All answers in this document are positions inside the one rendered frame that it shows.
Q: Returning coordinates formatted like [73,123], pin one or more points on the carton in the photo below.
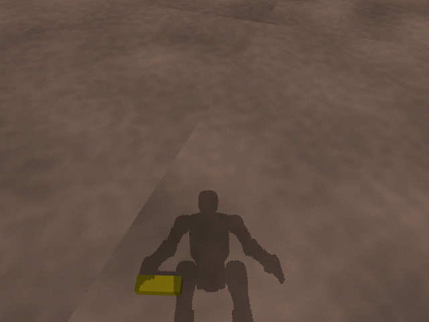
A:
[159,285]

